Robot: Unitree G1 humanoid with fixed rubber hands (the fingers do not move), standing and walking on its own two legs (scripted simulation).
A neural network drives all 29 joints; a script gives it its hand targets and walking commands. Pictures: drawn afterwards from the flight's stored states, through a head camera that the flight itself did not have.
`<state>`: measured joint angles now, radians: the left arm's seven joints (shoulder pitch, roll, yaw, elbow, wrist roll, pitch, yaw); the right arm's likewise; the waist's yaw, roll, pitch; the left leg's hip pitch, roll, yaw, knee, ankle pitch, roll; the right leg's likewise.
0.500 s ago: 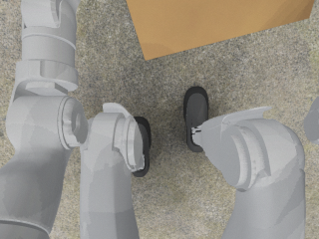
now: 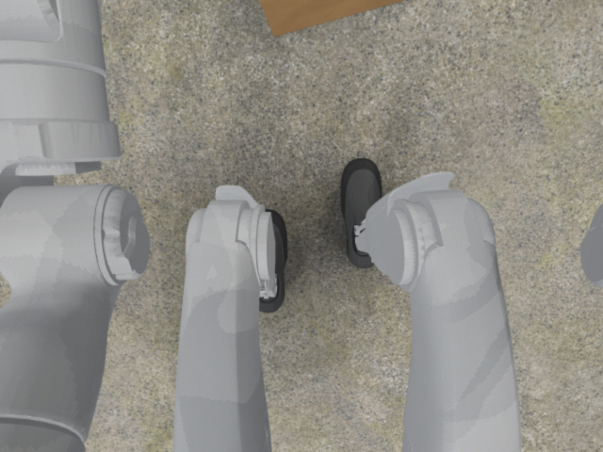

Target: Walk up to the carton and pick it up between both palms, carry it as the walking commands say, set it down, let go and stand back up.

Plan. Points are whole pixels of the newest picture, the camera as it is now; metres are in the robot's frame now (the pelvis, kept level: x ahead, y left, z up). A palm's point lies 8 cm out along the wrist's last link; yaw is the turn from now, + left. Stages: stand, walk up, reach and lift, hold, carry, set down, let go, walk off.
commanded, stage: set down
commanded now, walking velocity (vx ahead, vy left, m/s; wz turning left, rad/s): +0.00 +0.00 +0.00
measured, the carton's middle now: out of the picture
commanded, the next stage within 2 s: let go in 0.70 s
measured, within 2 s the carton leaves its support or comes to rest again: rests again in 0.08 s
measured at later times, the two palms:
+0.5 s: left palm out of the picture +0.59 +0.16 +0.05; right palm out of the picture +0.56 -0.26 +0.06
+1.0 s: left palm out of the picture +0.48 +0.22 +0.10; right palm out of the picture +0.46 -0.27 +0.12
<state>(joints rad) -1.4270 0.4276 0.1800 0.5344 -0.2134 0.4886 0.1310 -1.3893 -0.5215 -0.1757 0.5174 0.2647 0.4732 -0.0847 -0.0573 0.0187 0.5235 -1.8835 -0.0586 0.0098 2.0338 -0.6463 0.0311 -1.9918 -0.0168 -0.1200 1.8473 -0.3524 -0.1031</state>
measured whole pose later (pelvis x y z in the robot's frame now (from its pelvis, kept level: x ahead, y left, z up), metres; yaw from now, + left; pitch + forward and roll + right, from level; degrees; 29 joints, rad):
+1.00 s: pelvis +0.01 -0.01 +0.21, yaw +2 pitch +22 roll +0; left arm -0.81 0.48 0.18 0.17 -0.14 0.49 0.05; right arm -0.73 -0.54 -0.20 0.10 0.17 0.48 0.06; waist -0.05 0.00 0.52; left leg -1.21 -0.06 -0.05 1.23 -0.40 -0.01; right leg -1.27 0.02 -0.10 1.07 -0.19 -0.09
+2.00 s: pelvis +0.03 -0.05 +0.31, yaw +4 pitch -8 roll +1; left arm 0.16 0.22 0.10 0.46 0.00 0.15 -0.12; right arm 0.26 -0.24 -0.03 0.32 0.02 0.22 0.09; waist -0.05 0.02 0.13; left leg -0.24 -0.02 -0.07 0.62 -0.35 0.02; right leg -0.32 0.04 -0.10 0.56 -0.26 -0.01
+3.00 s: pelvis -0.01 -0.13 +0.30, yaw +3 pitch -1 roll -1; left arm 0.33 0.29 0.10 0.64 0.03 -0.04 0.04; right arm 0.40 -0.35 -0.10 0.58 -0.03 0.00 -0.05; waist -0.09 0.04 -0.10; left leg -0.27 -0.01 -0.01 0.79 -0.51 0.04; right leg -0.38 0.02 -0.06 0.86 -0.47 0.00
